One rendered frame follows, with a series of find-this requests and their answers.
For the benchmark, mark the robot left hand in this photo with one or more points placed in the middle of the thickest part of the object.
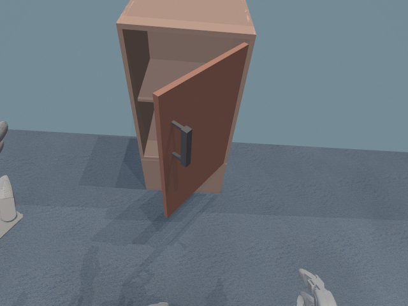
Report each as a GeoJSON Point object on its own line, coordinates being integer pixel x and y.
{"type": "Point", "coordinates": [8, 215]}

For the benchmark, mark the robot right hand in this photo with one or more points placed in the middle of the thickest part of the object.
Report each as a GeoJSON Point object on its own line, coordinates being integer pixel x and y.
{"type": "Point", "coordinates": [322, 297]}

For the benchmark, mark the handle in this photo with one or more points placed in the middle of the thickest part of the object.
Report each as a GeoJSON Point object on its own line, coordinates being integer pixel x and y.
{"type": "Point", "coordinates": [185, 144]}

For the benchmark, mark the cupboard door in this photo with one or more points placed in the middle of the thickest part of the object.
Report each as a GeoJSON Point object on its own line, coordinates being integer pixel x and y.
{"type": "Point", "coordinates": [204, 100]}

